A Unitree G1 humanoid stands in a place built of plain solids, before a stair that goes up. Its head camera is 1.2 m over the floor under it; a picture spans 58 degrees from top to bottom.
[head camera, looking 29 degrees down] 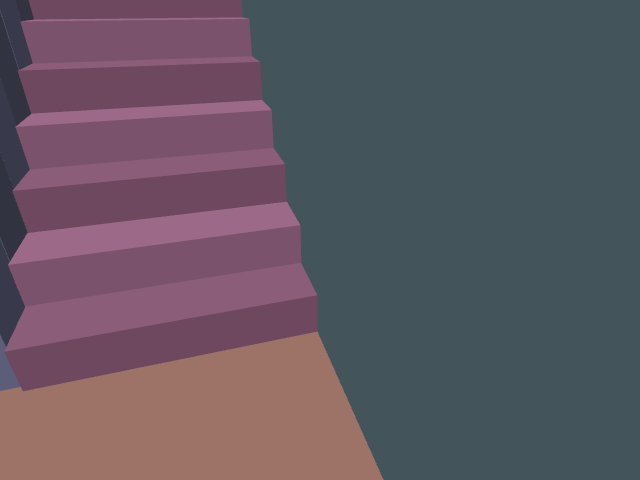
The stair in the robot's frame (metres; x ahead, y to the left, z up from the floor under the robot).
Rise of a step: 0.19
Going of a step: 0.25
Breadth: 1.08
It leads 17 degrees to the left of straight ahead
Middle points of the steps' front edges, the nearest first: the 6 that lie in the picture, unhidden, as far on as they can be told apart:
1.23 0.53 0.19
1.47 0.60 0.37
1.71 0.67 0.56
1.95 0.75 0.74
2.19 0.82 0.93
2.43 0.89 1.11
